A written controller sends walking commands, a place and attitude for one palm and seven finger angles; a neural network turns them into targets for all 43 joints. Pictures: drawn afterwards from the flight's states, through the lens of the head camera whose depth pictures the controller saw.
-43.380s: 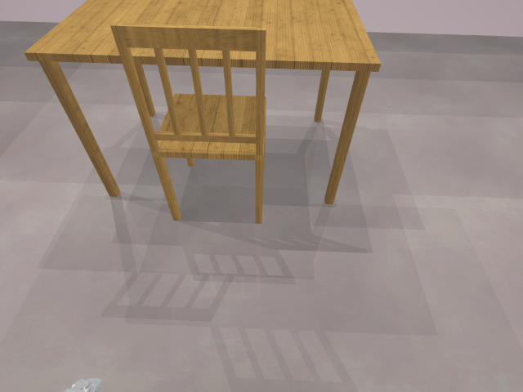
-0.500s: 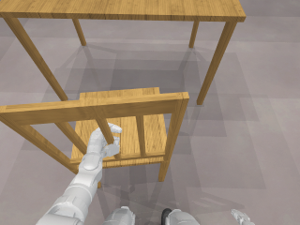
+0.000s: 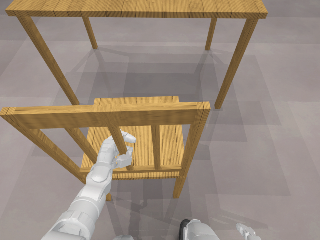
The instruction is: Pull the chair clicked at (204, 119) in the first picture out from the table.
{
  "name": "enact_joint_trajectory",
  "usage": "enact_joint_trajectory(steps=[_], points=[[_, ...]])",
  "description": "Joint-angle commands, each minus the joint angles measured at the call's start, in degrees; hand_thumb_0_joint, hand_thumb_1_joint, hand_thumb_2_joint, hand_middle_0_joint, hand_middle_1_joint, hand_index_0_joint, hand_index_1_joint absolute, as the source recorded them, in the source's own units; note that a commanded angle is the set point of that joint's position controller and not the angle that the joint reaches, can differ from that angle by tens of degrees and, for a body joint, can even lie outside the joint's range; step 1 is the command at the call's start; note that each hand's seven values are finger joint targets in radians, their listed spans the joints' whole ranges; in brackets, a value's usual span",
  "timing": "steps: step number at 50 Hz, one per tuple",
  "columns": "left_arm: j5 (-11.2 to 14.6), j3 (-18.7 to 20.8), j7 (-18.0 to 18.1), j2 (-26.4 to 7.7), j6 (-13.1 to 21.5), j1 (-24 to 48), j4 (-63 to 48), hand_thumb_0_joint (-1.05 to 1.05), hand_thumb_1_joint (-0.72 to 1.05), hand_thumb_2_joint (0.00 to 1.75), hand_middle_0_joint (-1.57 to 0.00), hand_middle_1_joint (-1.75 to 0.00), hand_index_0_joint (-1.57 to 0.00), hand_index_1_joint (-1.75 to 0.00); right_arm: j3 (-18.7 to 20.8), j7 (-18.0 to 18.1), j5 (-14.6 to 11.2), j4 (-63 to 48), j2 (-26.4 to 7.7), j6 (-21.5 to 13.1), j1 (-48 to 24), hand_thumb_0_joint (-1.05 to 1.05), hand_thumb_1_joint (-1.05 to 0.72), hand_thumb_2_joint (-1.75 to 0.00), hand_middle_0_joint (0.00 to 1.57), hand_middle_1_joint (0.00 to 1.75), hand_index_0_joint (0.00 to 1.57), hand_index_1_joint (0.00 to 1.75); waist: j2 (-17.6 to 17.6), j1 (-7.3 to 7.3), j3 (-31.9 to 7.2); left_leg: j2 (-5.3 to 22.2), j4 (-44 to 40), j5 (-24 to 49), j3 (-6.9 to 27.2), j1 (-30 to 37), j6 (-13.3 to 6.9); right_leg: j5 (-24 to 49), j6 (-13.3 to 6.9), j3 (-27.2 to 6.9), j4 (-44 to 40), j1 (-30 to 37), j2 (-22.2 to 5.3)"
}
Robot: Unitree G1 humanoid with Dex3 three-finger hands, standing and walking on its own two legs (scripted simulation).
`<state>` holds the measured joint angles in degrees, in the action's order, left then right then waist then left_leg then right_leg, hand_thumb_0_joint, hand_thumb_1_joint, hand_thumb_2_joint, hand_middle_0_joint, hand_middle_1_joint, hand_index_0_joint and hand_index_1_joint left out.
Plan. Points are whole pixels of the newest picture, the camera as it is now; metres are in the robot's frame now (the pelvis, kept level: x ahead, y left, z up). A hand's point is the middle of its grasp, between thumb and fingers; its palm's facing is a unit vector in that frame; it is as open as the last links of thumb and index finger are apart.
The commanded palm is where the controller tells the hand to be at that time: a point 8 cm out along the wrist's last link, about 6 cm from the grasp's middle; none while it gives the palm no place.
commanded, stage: step backward, pulling the chair out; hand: left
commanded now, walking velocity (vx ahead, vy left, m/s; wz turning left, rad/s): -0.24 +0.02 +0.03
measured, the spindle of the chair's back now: (123, 151) +0.36 +0.12 -0.07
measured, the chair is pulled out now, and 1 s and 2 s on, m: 0.54 0.59 0.59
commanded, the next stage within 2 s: stop walking, hand still on the chair in 0.38 s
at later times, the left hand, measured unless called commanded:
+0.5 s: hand (123, 171) +0.29 +0.11 -0.05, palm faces -0.05 -0.99 -0.16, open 5.3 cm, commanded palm +0.27 +0.16 -0.04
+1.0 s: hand (121, 174) +0.28 +0.11 -0.05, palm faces -0.11 -0.98 -0.15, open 5.4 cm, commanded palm +0.27 +0.16 -0.04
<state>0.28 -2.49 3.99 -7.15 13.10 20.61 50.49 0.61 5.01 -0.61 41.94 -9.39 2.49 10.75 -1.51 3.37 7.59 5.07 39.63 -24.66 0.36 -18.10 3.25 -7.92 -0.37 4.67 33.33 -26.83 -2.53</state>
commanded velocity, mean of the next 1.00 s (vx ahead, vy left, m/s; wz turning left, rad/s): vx -0.09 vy -0.04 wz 0.02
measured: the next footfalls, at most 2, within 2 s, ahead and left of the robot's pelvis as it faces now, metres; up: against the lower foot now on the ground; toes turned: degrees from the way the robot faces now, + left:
right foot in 0.22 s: +0.08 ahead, -0.13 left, +0.00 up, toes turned -4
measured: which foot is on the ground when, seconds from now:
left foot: down 0.00-1.00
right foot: down 0.00-0.14, up 0.16-0.20, down 0.22-1.00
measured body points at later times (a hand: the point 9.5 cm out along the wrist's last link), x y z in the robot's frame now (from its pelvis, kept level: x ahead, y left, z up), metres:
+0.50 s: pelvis -0.05 +0.00 +0.01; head +0.02 -0.01 +0.45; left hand +0.29 +0.16 -0.04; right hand +0.05 -0.27 -0.12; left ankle -0.02 +0.16 -0.72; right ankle +0.04 -0.12 -0.72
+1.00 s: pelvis +0.01 +0.02 +0.02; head +0.04 +0.01 +0.46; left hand +0.28 +0.16 -0.04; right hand +0.13 -0.23 -0.10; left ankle -0.02 +0.16 -0.72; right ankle +0.04 -0.12 -0.72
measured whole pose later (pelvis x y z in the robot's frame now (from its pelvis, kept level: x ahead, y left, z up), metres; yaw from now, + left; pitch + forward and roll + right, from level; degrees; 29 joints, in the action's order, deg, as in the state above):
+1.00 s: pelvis +0.01 +0.02 +0.02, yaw -2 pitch -1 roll +0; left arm 0.9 -5.3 4.3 -5.8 7.0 7.3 40.0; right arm -0.3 5.9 -1.0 39.8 -11.2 1.0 10.1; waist -0.8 1.6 6.2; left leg 3.4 28.5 -18.2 -2.2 -9.0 2.4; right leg -11.1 1.7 0.6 28.4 -16.1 -2.6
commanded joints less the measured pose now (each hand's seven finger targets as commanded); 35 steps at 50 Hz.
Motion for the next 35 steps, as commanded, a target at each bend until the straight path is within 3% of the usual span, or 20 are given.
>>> enact_joint_trajectory(steps=[1, 3, 5, 6, 7, 8, 10, 11, 12, 13, 15, 16, 19, 20, 24, 25, 26, 29, 33, 35], points=[[-0.8, 2.6, 1.3, -8.7, 1.9, 13.6, -4.5, 0.00, 0.90, 0.90, -0.50, -1.45, -0.50, -1.45, 2.4, 2.0, -0.8, -3.7, -9.8, -2.3, 2.5, 0.00, -0.90, -0.90, 0.20, 0.30, 0.20, 0.30, 11.2, -1.23, -22.0, -1.8, -0.6, -3.4, 0.0, 0.5, -2.1, -0.8, -3.5, -10.9, -12.8, 13.3, -12.7], [-0.2, 1.7, 1.2, -7.0, 1.9, 13.1, -5.0, 0.00, 0.90, 0.90, -0.50, -1.45, -0.50, -1.45, 1.8, 1.9, -0.7, -4.7, -9.8, -2.2, 2.2, 0.00, -0.90, -0.90, 0.20, 0.30, 0.20, 0.30, 8.0, -1.14, -22.3, -0.5, -11.0, 1.8, -0.3, 2.8, -3.0, -7.5, -0.4, -6.9, -10.2, 12.2, -9.2], [0.1, 1.4, 1.1, -6.2, 2.4, 11.4, -6.1, 0.00, 0.90, 0.90, -0.50, -1.45, -0.50, -1.45, 2.3, 1.8, -0.4, -7.0, -11.3, -1.9, 0.3, 0.00, -0.90, -0.90, 0.20, 0.30, 0.20, 0.30, -3.9, -2.49, -18.6, 4.6, -17.4, 2.7, 4.7, -4.4, -5.8, -16.1, 1.7, -4.8, -4.4, 12.6, -3.7], [0.1, 1.4, 1.2, -6.4, 2.3, 10.7, -7.4, 0.00, 0.90, 0.90, -0.50, -1.45, -0.50, -1.45, 2.3, 1.7, -0.2, -7.1, -11.9, -1.6, -0.3, 0.00, -0.90, -0.90, 0.20, 0.30, 0.20, 0.30, -10.0, -2.71, -16.2, 7.9, -20.9, 3.9, 7.9, -9.6, -7.8, -13.6, 1.6, -3.5, 2.9, 15.5, -1.5], [0.3, 1.4, 1.2, -5.7, 2.1, 11.7, -8.4, 0.00, 0.90, 0.90, -0.50, -1.45, -0.50, -1.45, 2.5, 1.5, -0.4, -7.9, -11.6, -1.3, -0.1, 0.00, -0.90, -0.90, 0.20, 0.30, 0.20, 0.30, -9.9, -2.96, -15.9, 10.9, -20.9, 10.0, 10.3, -12.7, -9.6, -9.9, 1.5, -2.7, 9.4, 18.8, -0.2], [0.5, 1.5, 0.9, -5.5, 2.0, 13.2, -9.5, 0.00, 0.90, 0.90, -0.50, -1.45, -0.50, -1.45, 3.0, 1.4, -0.6, -8.0, -11.5, -1.2, 0.5, 0.00, -0.90, -0.90, 0.20, 0.30, 0.20, 0.30, -7.1, -2.86, -17.1, 12.1, -17.6, 19.1, 10.8, -9.6, -10.3, -7.2, 1.5, -3.2, 8.9, 19.6, 0.0], [0.1, 0.5, 0.4, -4.5, 2.0, 15.1, -9.1, 0.00, 0.90, 0.90, -0.50, -1.45, -0.50, -1.45, 3.4, 0.9, -0.6, -7.4, -11.3, -1.7, 1.9, 0.00, -0.90, -0.90, 0.20, 0.30, 0.20, 0.30, -1.8, -1.98, -17.5, 9.4, -10.2, 28.4, 7.9, -1.5, -7.8, 3.6, 0.8, -4.8, -0.5, 17.7, -1.2], [-0.3, 0.5, 0.3, -5.7, 1.8, 16.2, -8.4, 0.00, 0.90, 0.90, -0.50, -1.45, -0.50, -1.45, 3.5, 1.0, -0.5, -6.6, -11.5, -2.2, 2.3, 0.00, -0.90, -0.90, 0.20, 0.30, 0.20, 0.30, -1.8, -1.52, -16.0, 8.2, -10.2, 26.9, 6.7, -0.8, -6.5, 6.1, 0.7, -5.2, -2.6, 16.8, -1.9], [-0.8, -0.2, 0.0, -5.0, 2.1, 16.7, -7.1, 0.00, 0.90, 0.90, -0.50, -1.45, -0.50, -1.45, 3.4, 1.0, -0.1, -5.8, -11.4, -2.8, 2.7, 0.00, -0.90, -0.90, 0.20, 0.30, 0.20, 0.30, -4.5, -1.53, -14.1, 7.4, -10.7, 27.2, 5.7, 0.0, -5.6, 7.3, 0.6, -4.7, -3.7, 14.6, -2.2], [-0.3, 0.7, 0.2, -6.5, 2.2, 17.7, -7.6, 0.00, 0.90, 0.90, -0.50, -1.45, -0.50, -1.45, 3.8, 1.1, -0.6, -5.2, -11.9, -2.6, 4.3, 0.00, -0.90, -0.90, 0.20, 0.30, 0.20, 0.30, -0.8, -0.94, -18.9, 6.3, -9.5, 25.2, 3.7, 1.8, -4.3, 8.7, 0.3, -6.1, -3.9, 16.6, -2.6], [0.0, 2.1, 0.7, -8.6, 2.6, 17.3, -6.4, 0.00, 0.90, 0.90, -0.50, -1.45, -0.50, -1.45, 3.9, 1.4, -1.2, -5.1, -11.1, -2.4, 4.3, 0.00, -0.90, -0.90, 0.20, 0.30, 0.20, 0.30, 4.7, -0.76, -22.1, 2.5, -6.1, 17.5, -0.8, 3.7, -2.5, 9.5, -0.7, -9.5, -6.9, 16.0, -6.8], [0.4, 2.4, 0.8, -9.5, 2.2, 15.9, -4.9, 0.00, 0.90, 0.90, -0.50, -1.45, -0.50, -1.45, 3.8, 1.5, -1.4, -4.5, -11.2, -2.4, 4.2, 0.00, -0.90, -0.90, 0.20, 0.30, 0.20, 0.30, 5.3, -0.98, -21.9, 1.3, -5.0, 13.4, -1.3, 3.8, -2.3, 8.2, -1.6, -10.9, -8.8, 15.2, -8.6], [0.5, 3.5, 1.2, -10.3, 2.1, 14.9, -3.0, 0.00, 0.90, 0.90, -0.50, -1.45, -0.50, -1.45, 2.9, 1.4, -1.6, -5.2, -10.5, -2.0, 2.8, 0.00, -0.90, -0.90, 0.20, 0.30, 0.20, 0.30, 8.6, -1.79, -20.8, -1.2, -3.3, 2.4, -1.2, 3.3, -2.7, -7.4, -1.3, -12.3, -14.4, 11.4, -11.0], [0.5, 3.7, 1.2, -10.1, 2.0, 14.7, -2.6, 0.00, 0.90, 0.90, -0.50, -1.45, -0.50, -1.45, 2.8, 1.5, -1.5, -5.4, -10.5, -1.8, 2.5, 0.00, -0.90, -0.90, 0.20, 0.30, 0.20, 0.30, 8.9, -1.87, -20.6, -1.1, -3.9, 2.6, -0.7, 3.9, -2.9, -10.3, -1.2, -11.9, -14.8, 10.4, -10.8], [0.7, 3.1, 1.2, -8.8, 2.4, 13.6, -4.5, 0.00, 0.90, 0.90, -0.50, -1.45, -0.50, -1.45, 2.6, 1.8, -1.3, -7.0, -11.0, -1.7, 1.0, 0.00, -0.90, -0.90, 0.20, 0.30, 0.20, 0.30, 2.7, -2.53, -18.9, 2.4, -12.7, 5.2, 1.9, 2.4, -4.8, -15.6, 1.5, -8.2, -11.5, 10.1, -5.3], [0.8, 3.3, 1.2, -10.3, 3.3, 19.4, -16.0, 0.00, 0.90, 0.90, -0.50, -1.45, -0.50, -1.45, 1.9, 1.9, -1.3, -9.0, -10.2, -1.9, -0.4, 0.00, -0.90, -0.90, 0.20, 0.30, 0.20, 0.30, 0.9, -2.65, -19.6, 2.8, -14.3, 4.1, 2.5, 1.8, -5.2, -16.4, 1.7, -8.2, -10.6, 12.2, -4.8], [0.8, 4.1, 1.6, -10.9, 2.8, 17.8, -16.0, 0.00, 0.90, 0.90, -0.50, -1.45, -0.50, -1.45, 1.8, 2.5, -1.3, -8.7, -10.2, -2.1, -1.1, 0.00, -0.90, -0.90, 0.20, 0.30, 0.20, 0.30, -1.1, -2.70, -18.5, 3.1, -15.3, 2.7, 2.3, 1.3, -5.7, -17.0, 1.7, -7.6, -10.1, 12.8, -4.2], [0.6, 2.6, 1.6, -8.0, 0.7, 13.2, -16.2, 0.00, 0.90, 0.90, -0.50, -1.45, -0.50, -1.45, 1.5, 2.4, -1.3, -9.8, -10.0, -2.3, -0.4, 0.00, -0.90, -0.90, 0.20, 0.30, 0.20, 0.30, 0.3, -2.97, -19.8, 2.5, -15.1, 3.6, 1.4, 1.6, -5.3, -14.5, 1.1, -7.3, -8.5, 15.5, -3.5], [0.2, 2.4, 1.7, -7.6, -0.9, 10.1, -17.6, 0.00, 0.90, 0.90, -0.50, -1.45, -0.50, -1.45, 1.5, 2.4, -1.1, -9.4, -9.8, -3.2, -0.4, 0.00, -0.90, -0.90, 0.20, 0.30, 0.20, 0.30, -0.1, -2.88, -18.0, 2.1, -15.6, 4.1, 0.6, 3.0, -4.8, -12.7, 0.8, -7.3, -9.3, 15.1, -3.3], [0.1, 2.3, 1.7, -7.3, -1.2, 9.1, -18.7, 0.00, 0.90, 0.90, -0.50, -1.45, -0.50, -1.45, 1.6, 2.4, -1.0, -9.1, -9.7, -3.5, -0.3, 0.00, -0.90, -0.90, 0.20, 0.30, 0.20, 0.30, 1.6, -2.68, -18.5, 1.9, -14.8, 8.1, 0.1, 5.0, -4.3, -8.1, 0.2, -7.5, -9.0, 15.8, -3.5]])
